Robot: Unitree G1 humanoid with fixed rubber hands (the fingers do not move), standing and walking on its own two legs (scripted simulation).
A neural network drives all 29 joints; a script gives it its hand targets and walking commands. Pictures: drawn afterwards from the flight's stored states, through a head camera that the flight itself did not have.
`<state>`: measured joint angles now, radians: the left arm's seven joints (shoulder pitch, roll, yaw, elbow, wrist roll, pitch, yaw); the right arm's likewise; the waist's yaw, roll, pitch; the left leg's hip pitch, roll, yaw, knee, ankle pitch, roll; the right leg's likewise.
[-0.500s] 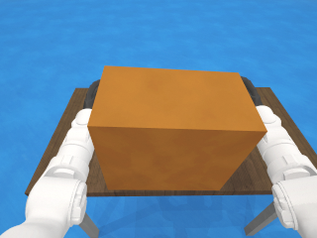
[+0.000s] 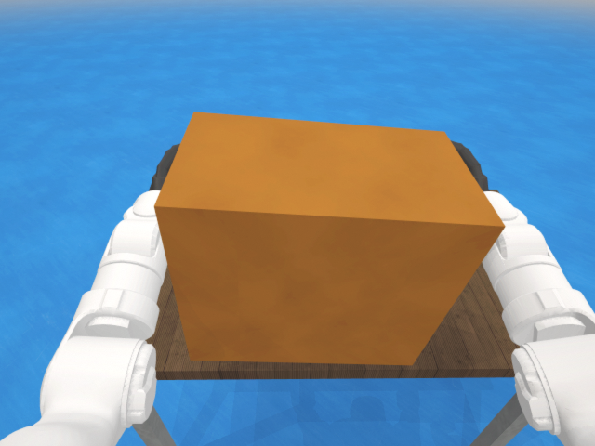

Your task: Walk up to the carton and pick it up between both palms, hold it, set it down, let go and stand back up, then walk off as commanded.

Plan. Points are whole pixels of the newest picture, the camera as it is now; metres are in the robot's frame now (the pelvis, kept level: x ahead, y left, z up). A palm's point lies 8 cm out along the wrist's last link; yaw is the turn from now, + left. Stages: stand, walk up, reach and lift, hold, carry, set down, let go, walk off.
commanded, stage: reach and lift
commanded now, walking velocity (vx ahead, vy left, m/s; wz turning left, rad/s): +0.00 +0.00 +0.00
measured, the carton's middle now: (312, 250) +0.36 +0.01 +0.14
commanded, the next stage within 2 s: hold in 1.34 s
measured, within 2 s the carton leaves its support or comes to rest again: neither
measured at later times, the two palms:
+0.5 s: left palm (151, 185) +0.39 +0.22 +0.22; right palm (478, 172) +0.40 -0.19 +0.24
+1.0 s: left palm (145, 179) +0.38 +0.22 +0.23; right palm (483, 159) +0.40 -0.19 +0.26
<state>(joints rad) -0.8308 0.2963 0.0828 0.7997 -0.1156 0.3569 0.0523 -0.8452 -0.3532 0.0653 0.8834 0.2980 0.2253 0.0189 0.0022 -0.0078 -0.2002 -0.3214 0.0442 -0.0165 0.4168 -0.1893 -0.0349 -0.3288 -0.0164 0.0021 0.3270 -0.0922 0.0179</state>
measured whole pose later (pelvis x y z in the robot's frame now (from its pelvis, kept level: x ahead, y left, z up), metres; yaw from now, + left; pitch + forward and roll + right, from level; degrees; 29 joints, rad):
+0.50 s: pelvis +0.00 +0.00 +0.00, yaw +0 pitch +4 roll -1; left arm -0.83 0.30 0.13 0.68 -0.08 0.54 0.03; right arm -0.92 -0.35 0.01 0.84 0.33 0.41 0.01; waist 0.00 -0.01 -0.23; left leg -0.29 0.04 -0.02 0.42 -0.19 -0.03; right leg -0.30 -0.02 0.00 0.33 -0.09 0.02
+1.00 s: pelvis +0.00 +0.00 +0.00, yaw +0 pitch +3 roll -1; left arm -0.83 0.30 0.14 0.60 -0.08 0.64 0.03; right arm -0.97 -0.36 -0.03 0.84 0.33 0.49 0.01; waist 0.00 -0.01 -0.24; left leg -0.29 0.04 -0.02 0.42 -0.19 -0.03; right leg -0.30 -0.02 0.00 0.33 -0.09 0.02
